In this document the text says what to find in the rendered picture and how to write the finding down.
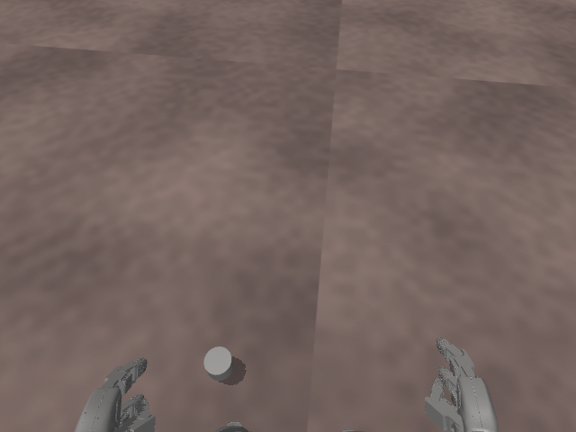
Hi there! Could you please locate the tin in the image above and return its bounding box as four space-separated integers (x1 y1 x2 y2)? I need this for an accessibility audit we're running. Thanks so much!
204 346 234 381

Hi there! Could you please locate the left robot hand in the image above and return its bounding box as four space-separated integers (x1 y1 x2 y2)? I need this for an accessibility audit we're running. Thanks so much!
75 358 156 432

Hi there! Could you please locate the right robot hand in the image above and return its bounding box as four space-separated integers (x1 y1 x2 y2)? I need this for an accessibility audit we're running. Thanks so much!
425 337 499 432

